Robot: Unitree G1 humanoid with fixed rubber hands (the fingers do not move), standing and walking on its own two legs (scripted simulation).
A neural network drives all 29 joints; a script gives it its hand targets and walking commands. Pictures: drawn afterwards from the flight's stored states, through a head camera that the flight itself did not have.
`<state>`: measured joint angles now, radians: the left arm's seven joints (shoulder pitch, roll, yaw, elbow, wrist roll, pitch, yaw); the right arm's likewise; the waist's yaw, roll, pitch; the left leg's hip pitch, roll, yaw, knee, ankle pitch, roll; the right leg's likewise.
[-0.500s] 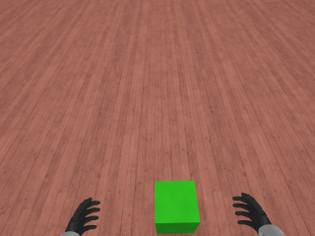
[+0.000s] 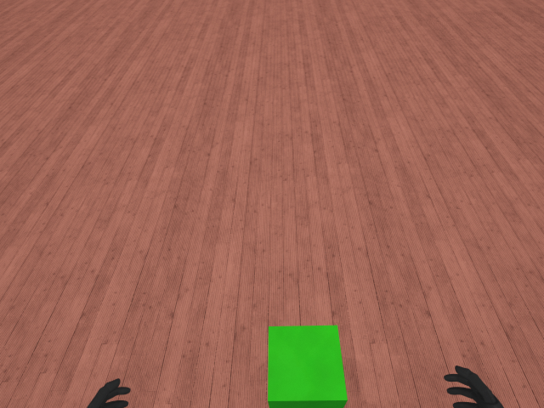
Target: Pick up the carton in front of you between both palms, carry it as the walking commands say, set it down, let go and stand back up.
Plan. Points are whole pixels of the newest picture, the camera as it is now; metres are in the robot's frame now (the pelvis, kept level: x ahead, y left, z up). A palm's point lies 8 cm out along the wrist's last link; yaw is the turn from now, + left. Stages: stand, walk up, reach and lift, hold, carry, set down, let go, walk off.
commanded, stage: stand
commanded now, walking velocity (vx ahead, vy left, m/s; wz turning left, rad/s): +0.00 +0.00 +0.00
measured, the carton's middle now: (303, 373) +0.36 -0.05 -0.65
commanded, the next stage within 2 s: none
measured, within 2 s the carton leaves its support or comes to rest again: neither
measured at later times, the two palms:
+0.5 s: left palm out of the picture +0.10 +0.30 -0.09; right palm out of the picture +0.11 -0.30 -0.09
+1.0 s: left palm out of the picture +0.07 +0.31 -0.09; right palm out of the picture +0.08 -0.31 -0.10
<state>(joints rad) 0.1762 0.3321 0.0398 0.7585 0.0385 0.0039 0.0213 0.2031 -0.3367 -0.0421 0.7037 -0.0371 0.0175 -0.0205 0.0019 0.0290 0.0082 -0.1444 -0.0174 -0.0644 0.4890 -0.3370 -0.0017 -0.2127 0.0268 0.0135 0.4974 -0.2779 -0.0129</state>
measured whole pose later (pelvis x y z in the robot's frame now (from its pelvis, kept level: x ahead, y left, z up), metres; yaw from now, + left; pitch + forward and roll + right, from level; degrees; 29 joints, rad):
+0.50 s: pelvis -0.01 +0.00 +0.01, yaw +0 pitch -2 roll +0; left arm 0.14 0.35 0.03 0.92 0.03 -0.01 0.02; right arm 0.19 -0.37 -0.01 0.84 -0.03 0.00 -0.03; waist 0.01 0.02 0.01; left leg -0.09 -0.01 -0.07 0.41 -0.29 -0.01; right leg -0.16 0.03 0.01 0.42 -0.23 -0.02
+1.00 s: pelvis -0.02 +0.00 +0.01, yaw +0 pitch -2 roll +0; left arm 0.12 0.37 0.02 1.01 0.02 -0.01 0.01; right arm 0.17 -0.38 0.00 0.95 -0.02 -0.01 -0.02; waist 0.01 0.02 0.02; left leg -0.08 -0.01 -0.07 0.36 -0.24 -0.01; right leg -0.14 0.03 0.01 0.37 -0.19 -0.02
